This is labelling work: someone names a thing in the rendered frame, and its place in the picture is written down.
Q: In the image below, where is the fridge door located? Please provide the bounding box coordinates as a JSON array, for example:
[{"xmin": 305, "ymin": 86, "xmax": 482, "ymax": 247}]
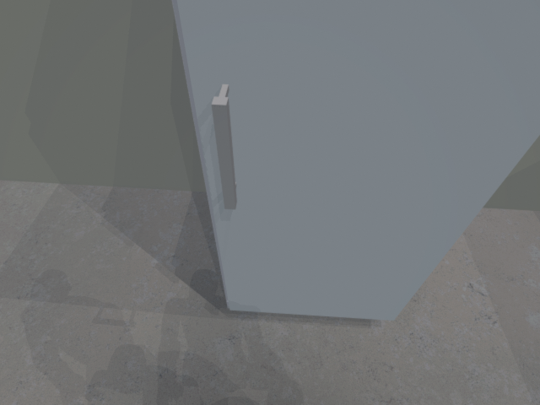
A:
[{"xmin": 177, "ymin": 0, "xmax": 540, "ymax": 321}]

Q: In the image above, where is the handle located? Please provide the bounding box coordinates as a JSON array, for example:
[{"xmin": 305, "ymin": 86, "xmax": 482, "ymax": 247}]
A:
[{"xmin": 212, "ymin": 84, "xmax": 237, "ymax": 209}]

